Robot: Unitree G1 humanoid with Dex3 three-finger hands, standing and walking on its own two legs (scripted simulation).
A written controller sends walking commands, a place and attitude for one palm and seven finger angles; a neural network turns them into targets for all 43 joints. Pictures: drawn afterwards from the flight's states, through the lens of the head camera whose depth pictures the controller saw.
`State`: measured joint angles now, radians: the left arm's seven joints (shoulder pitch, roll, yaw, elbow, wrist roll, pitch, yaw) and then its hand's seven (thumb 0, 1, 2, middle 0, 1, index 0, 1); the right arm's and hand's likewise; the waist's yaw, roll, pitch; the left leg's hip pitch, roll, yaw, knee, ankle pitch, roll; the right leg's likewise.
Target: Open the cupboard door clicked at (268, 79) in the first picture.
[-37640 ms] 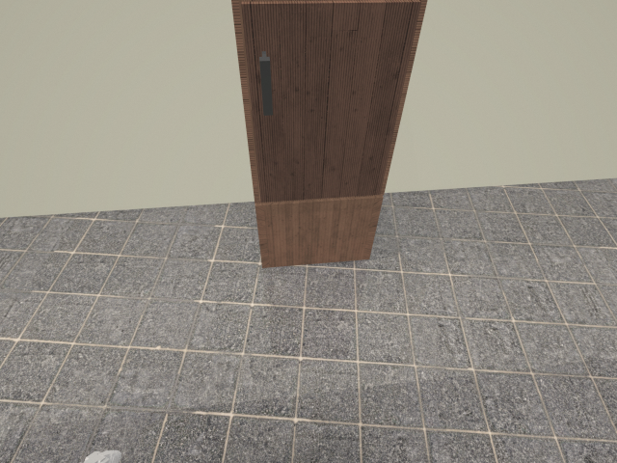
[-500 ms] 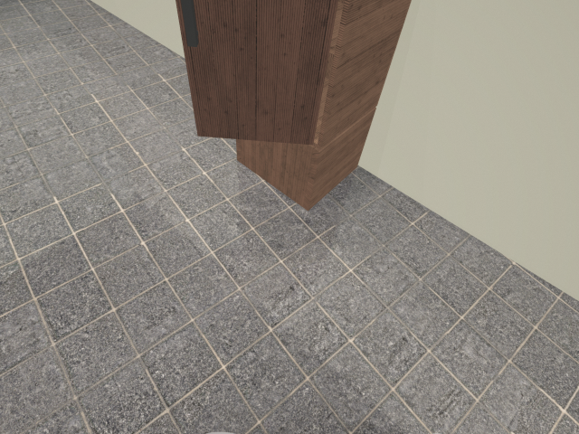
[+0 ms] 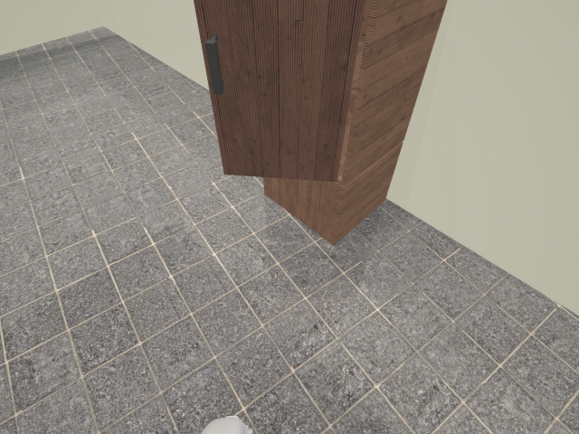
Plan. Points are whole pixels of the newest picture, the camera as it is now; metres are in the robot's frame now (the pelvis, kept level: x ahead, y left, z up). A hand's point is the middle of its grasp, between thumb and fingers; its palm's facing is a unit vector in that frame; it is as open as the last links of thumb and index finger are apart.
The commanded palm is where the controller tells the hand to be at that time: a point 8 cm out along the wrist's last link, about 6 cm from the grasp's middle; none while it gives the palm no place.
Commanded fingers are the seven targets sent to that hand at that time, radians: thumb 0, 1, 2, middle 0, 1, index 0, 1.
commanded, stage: take the last steps up to it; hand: left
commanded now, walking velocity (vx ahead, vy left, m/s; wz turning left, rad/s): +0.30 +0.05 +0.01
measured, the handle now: (216, 64) +0.97 +0.26 +0.04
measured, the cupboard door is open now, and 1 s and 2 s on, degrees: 40 40 40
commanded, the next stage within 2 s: come to a stop and stand still in 0.94 s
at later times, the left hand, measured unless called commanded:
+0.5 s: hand (167, 359) +0.27 +0.24 -0.16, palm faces -0.02 -0.98 -0.19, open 7.4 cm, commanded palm none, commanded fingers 0.00 0.90 0.90 -0.20 -0.30 -0.20 -0.30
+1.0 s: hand (171, 350) +0.30 +0.25 -0.21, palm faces +0.05 -0.99 -0.12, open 7.3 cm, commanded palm none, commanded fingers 0.00 0.90 0.90 -0.20 -0.30 -0.20 -0.30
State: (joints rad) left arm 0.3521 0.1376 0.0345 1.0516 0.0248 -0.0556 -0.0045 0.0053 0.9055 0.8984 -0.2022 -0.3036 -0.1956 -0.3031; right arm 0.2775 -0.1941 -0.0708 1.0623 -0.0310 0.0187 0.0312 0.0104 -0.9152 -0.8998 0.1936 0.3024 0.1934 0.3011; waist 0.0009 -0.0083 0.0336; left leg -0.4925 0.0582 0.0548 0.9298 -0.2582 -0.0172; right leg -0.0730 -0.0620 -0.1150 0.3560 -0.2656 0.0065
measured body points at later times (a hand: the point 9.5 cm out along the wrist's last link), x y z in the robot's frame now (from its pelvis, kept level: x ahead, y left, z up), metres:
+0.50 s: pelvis +0.17 +0.05 -0.01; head +0.18 +0.05 +0.44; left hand +0.27 +0.29 -0.15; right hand +0.15 -0.17 -0.16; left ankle +0.15 +0.16 -0.75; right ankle +0.23 -0.07 -0.72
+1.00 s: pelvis +0.36 +0.08 -0.02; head +0.38 +0.11 +0.42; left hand +0.30 +0.30 -0.19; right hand +0.44 -0.17 -0.15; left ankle +0.44 +0.16 -0.75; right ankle +0.26 -0.05 -0.71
